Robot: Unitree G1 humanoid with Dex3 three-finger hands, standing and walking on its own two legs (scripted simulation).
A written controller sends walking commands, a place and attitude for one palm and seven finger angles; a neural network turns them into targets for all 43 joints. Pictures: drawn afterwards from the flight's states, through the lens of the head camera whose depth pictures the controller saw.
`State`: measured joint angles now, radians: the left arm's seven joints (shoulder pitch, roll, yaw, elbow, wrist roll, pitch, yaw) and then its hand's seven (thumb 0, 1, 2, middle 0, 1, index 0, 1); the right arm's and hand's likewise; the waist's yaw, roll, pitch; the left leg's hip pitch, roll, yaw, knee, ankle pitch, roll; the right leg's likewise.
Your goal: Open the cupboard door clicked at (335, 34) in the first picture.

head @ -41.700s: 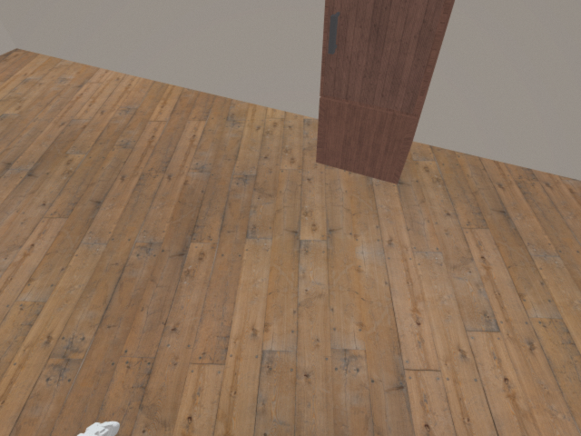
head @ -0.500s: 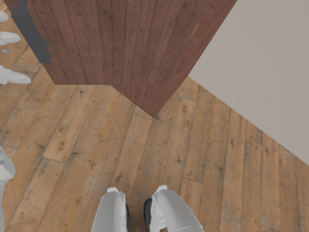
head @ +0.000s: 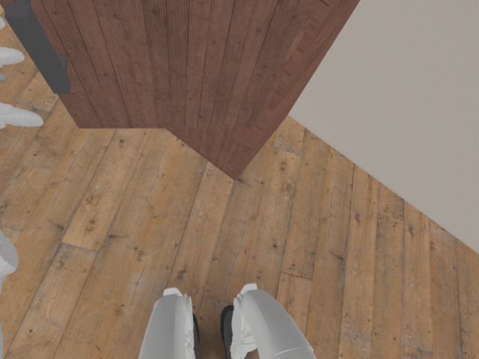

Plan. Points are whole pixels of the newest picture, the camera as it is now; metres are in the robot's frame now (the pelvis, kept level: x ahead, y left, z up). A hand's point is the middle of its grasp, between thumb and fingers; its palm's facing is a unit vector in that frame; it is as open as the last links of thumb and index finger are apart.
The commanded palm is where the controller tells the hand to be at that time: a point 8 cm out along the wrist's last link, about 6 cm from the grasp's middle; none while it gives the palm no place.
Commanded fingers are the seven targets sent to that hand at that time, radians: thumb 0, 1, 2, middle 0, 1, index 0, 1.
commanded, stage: slide the fingers in behind the handle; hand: left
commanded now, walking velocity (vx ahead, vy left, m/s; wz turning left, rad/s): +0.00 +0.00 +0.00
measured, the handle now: (45, 43) +0.57 +0.25 +0.06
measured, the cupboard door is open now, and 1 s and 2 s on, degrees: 42 42 42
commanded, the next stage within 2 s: close the thumb around the handle in 1.54 s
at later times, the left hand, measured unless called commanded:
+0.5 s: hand (24, 77) +0.52 +0.27 +0.05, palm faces +0.04 -1.00 +0.00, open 14.0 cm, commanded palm +0.51 +0.28 +0.05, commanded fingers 0.00 -0.50 0.30 -0.30 -1.20 -0.30 -1.20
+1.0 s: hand (57, 80) +0.51 +0.23 +0.05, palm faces +0.04 -1.00 +0.00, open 14.0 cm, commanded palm +0.50 +0.25 +0.05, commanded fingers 0.00 -0.50 0.30 -0.30 -1.20 -0.30 -1.20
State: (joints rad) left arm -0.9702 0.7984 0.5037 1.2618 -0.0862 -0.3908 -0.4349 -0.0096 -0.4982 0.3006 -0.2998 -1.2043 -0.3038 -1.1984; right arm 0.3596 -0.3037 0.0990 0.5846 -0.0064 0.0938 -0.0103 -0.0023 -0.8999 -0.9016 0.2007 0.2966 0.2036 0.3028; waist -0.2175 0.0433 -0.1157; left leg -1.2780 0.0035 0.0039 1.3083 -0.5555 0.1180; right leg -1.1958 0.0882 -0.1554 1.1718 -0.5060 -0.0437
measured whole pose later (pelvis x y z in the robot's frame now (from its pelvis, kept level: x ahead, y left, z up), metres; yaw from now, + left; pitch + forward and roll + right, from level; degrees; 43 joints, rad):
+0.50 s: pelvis +0.01 +0.00 +0.01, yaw +0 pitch +30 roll -8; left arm -0.92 0.69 0.46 1.18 -0.11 -0.40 -0.39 -0.01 -0.50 0.30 -0.30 -1.20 -0.30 -1.20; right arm 0.37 -0.29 0.08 0.60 -0.01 0.10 0.01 0.00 -0.90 -0.90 0.20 0.30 0.20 0.30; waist -0.21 0.04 -0.13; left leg -1.25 0.00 0.00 1.28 -0.55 0.12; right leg -1.17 0.09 -0.15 1.15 -0.50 -0.04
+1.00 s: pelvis +0.01 +0.00 +0.01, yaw +1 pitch +28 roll -7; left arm -0.90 0.57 0.40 1.18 -0.10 -0.45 -0.29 -0.01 -0.50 0.30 -0.30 -1.20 -0.30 -1.20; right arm 0.36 -0.27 0.06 0.62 -0.01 0.12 0.03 0.00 -0.90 -0.90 0.20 0.30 0.20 0.30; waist -0.19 0.05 -0.14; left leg -1.21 -0.01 0.02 1.27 -0.55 0.11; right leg -1.14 0.08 -0.14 1.14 -0.51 -0.04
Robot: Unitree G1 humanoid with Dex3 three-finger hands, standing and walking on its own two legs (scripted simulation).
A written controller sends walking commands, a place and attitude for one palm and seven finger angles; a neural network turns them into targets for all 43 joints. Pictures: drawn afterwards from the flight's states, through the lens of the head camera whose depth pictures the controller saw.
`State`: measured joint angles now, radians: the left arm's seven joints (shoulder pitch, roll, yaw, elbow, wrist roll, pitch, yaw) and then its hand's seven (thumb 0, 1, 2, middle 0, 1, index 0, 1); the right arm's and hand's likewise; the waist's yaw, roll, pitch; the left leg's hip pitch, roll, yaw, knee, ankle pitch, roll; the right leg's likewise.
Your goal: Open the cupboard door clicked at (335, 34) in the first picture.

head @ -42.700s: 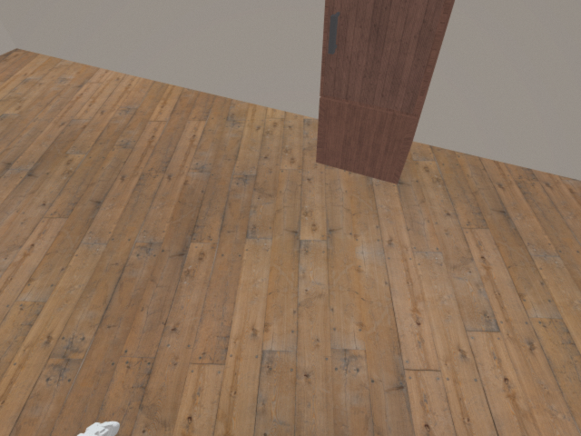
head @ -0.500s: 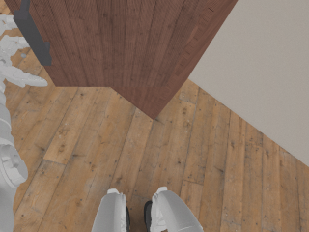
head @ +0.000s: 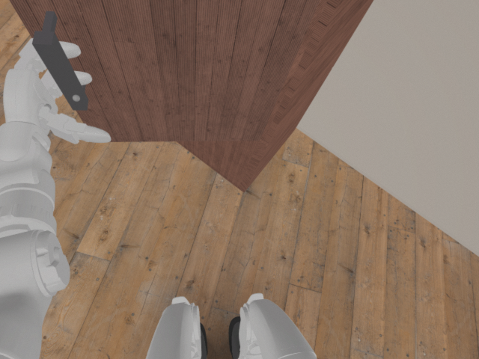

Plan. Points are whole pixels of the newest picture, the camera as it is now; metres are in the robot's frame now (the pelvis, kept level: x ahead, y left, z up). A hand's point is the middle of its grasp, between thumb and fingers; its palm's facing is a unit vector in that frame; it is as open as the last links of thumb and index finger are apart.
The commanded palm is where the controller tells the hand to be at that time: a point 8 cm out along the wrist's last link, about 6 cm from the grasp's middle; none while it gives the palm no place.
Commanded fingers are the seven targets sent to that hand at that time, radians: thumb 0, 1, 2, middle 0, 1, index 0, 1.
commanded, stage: slide the fingers in behind the handle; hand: left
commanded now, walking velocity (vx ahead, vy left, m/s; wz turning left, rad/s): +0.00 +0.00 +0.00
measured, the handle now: (66, 65) +0.56 +0.24 +0.05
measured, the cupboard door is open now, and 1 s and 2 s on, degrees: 42 42 60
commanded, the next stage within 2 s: close the thumb around the handle in 0.54 s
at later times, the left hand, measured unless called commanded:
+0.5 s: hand (85, 96) +0.52 +0.21 +0.04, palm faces +0.05 -1.00 -0.02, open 14.0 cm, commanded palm +0.50 +0.24 +0.04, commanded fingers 0.00 -0.50 0.30 -0.30 -1.20 -0.30 -1.20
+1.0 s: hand (83, 97) +0.51 +0.21 +0.04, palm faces +0.05 -1.00 -0.01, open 10.3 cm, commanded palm +0.50 +0.24 +0.04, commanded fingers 0.00 0.56 0.76 -0.38 -1.31 -0.38 -1.31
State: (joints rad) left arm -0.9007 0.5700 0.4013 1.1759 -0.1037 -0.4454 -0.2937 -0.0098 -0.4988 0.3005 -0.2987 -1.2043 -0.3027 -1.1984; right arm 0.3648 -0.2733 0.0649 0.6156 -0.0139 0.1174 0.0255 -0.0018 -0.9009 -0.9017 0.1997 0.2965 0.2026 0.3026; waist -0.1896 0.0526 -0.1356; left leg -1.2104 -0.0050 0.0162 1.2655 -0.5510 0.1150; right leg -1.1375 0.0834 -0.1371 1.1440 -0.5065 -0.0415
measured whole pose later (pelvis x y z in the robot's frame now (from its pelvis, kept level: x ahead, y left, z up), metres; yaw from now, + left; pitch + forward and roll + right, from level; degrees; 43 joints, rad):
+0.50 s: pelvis +0.00 -0.01 +0.00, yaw +0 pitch +28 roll -6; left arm -0.91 0.59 0.42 1.20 -0.10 -0.45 -0.28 -0.01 -0.50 0.30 -0.30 -1.20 -0.30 -1.20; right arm 0.36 -0.28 0.06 0.61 -0.01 0.10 0.02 0.00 -0.90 -0.90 0.20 0.30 0.20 0.30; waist -0.20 0.05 -0.13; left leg -1.22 0.00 0.02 1.28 -0.56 0.10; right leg -1.16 0.09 -0.13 1.17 -0.52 -0.06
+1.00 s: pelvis +0.00 -0.01 +0.00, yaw +0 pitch +28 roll -6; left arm -0.89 0.58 0.42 1.19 -0.11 -0.45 -0.29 0.00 0.05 0.53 -0.33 -1.26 -0.34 -1.26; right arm 0.35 -0.28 0.06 0.61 -0.01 0.10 0.02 0.00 -0.90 -0.90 0.20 0.30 0.20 0.30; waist -0.19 0.05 -0.14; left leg -1.21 0.00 0.02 1.27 -0.56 0.10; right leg -1.15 0.09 -0.13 1.17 -0.52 -0.06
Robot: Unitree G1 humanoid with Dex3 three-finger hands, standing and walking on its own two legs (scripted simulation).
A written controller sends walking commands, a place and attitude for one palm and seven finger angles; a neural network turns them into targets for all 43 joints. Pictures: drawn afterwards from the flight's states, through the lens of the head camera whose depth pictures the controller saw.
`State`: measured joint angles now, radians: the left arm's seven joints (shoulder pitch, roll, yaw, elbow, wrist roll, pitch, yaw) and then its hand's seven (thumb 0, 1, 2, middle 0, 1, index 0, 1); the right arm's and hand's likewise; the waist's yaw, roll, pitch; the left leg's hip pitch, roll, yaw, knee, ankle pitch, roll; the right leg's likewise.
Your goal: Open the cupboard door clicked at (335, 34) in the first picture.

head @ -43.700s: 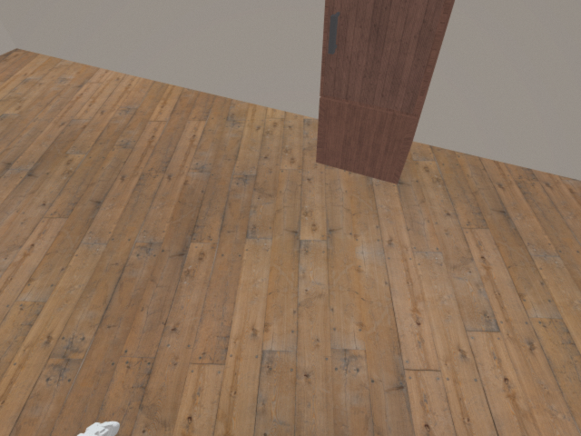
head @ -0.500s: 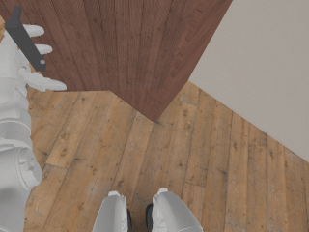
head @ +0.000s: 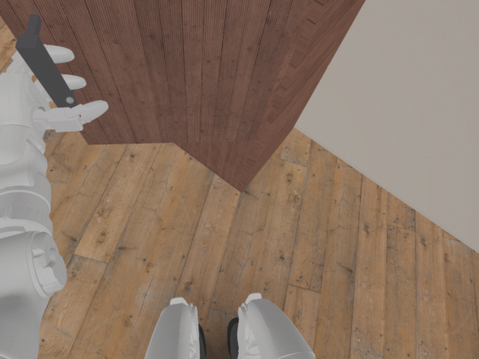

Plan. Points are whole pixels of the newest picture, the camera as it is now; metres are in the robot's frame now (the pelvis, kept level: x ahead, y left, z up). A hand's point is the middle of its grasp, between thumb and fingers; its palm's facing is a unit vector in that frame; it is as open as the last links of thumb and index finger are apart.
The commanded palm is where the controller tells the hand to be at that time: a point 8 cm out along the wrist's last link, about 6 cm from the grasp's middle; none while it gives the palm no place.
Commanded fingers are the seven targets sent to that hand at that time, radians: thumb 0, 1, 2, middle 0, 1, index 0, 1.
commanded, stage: close the thumb around the handle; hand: left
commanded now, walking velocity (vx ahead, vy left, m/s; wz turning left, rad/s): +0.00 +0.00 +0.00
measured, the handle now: (53, 68) +0.56 +0.25 +0.05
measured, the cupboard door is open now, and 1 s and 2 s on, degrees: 42 60 84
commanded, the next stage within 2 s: pull the door open along its arc in 0.34 s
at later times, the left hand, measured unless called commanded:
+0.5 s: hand (68, 100) +0.51 +0.23 +0.04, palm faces +0.04 -1.00 +0.00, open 5.7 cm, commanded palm +0.49 +0.26 +0.04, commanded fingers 0.00 0.90 0.90 -0.40 -1.35 -0.40 -1.35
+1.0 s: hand (85, 169) +0.39 +0.19 +0.04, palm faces +0.08 -1.00 +0.04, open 6.1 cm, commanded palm +0.33 +0.24 +0.04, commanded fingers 0.00 0.90 0.90 -0.40 -1.35 -0.40 -1.35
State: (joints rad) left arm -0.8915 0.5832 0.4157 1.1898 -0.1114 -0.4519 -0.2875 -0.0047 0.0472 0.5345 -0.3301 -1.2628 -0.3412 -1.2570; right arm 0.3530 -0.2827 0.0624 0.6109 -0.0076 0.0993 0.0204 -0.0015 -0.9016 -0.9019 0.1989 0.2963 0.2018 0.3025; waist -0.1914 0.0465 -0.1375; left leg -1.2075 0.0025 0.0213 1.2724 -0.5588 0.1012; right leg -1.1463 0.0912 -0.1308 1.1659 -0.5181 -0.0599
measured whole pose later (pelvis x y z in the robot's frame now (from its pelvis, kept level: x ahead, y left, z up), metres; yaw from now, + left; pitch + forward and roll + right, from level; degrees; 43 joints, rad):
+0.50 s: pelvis +0.00 +0.01 +0.00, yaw +0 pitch +28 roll -7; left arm -0.90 0.57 0.41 1.21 -0.10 -0.47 -0.28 0.01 0.72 0.81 -0.36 -1.35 -0.38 -1.35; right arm 0.37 -0.28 0.06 0.62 -0.01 0.10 0.02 0.00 -0.90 -0.90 0.20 0.30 0.20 0.30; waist -0.20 0.05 -0.14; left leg -1.21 0.00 0.02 1.28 -0.56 0.11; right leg -1.15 0.09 -0.13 1.16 -0.51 -0.05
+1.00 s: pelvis +0.02 +0.01 +0.02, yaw -1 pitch +24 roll -4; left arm -0.24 0.25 0.24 0.55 -0.22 -0.46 -0.12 0.01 0.70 0.73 -0.31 -1.33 -0.34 -1.32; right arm 0.31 -0.25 0.01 0.52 0.02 0.09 0.06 0.00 -0.90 -0.90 0.20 0.30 0.20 0.30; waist -0.09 0.03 -0.19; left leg -1.02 -0.01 0.08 1.15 -0.55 0.10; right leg -0.98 0.09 -0.06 1.08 -0.51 -0.04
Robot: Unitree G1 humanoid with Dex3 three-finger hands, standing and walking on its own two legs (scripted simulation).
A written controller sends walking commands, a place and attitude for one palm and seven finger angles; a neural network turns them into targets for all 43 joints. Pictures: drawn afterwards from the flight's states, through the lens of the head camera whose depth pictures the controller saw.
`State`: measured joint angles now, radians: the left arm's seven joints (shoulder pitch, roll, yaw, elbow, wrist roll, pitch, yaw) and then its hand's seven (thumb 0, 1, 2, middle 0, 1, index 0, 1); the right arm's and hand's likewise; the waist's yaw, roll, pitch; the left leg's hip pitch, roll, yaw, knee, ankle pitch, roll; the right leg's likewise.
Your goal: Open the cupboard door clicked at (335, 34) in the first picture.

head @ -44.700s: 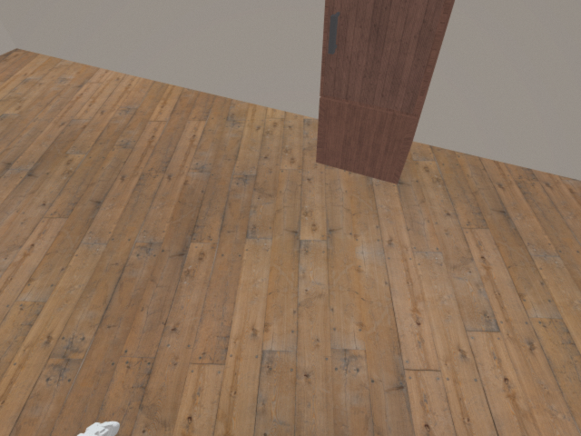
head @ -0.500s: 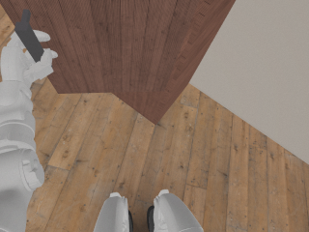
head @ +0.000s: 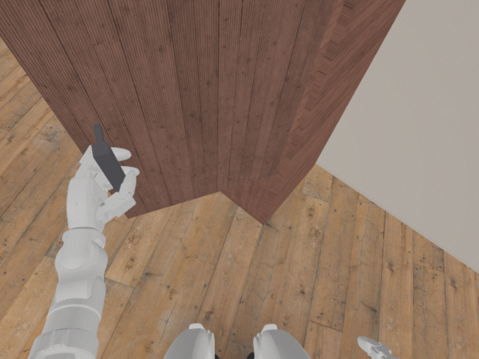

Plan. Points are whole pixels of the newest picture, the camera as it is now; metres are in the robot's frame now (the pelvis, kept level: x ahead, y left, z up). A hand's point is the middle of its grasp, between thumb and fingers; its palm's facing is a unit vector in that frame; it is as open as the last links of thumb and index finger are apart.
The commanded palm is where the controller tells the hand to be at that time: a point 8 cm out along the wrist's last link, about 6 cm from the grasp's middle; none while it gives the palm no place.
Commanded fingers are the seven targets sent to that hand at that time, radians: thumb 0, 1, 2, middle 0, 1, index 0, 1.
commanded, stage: pull the door open along its arc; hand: left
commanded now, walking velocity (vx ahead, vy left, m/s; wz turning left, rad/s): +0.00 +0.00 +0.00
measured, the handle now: (112, 163) +0.43 +0.22 +0.03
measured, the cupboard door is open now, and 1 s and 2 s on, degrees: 60 84 84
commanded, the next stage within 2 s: open thumb and fingers to let go in 0.36 s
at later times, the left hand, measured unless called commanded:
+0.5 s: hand (190, 260) +0.27 +0.08 +0.02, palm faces +0.48 -0.87 -0.01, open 6.2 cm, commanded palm +0.22 +0.12 +0.02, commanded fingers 0.00 0.69 0.81 -0.38 -1.33 -0.38 -1.33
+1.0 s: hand (191, 259) +0.27 +0.08 +0.02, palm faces +0.49 -0.87 -0.02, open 12.9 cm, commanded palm +0.23 +0.12 +0.02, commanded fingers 0.00 -0.50 0.30 -0.25 -0.90 -0.25 -0.90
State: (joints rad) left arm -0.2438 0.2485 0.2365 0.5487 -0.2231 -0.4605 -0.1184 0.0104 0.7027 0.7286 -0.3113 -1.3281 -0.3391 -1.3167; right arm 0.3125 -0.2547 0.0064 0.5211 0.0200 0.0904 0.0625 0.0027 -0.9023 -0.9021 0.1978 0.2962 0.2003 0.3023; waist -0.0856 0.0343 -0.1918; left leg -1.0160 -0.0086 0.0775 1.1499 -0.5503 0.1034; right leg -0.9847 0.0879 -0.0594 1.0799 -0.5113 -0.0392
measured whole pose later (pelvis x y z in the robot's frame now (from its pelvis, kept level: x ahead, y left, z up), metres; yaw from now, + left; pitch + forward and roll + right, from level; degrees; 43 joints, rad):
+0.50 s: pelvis -0.01 -0.05 -0.01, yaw +6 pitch +19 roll +0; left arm 0.15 -0.07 -0.14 0.22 0.09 -0.45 0.53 0.02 0.67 0.76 -0.32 -1.28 -0.33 -1.32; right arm 0.17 -0.16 0.03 0.55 -0.07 0.01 0.05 0.00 -0.90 -0.90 0.20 0.30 0.20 0.30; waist 0.00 0.02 -0.21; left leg -0.96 -0.04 0.01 1.19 -0.55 0.04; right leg -0.93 0.06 -0.13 1.16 -0.57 -0.12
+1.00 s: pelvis -0.02 -0.09 -0.01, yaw +7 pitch +18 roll +2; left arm 0.02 0.01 -0.02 0.37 -0.04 -0.52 0.42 0.00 -0.30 0.38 -0.31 -1.20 -0.29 -1.19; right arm 0.19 -0.23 -0.02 0.62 -0.06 -0.02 0.02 0.01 -0.90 -0.90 0.19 0.30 0.20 0.30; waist -0.02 0.02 -0.18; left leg -0.98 -0.04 -0.01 1.16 -0.50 -0.01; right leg -0.96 0.05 -0.16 1.17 -0.55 -0.15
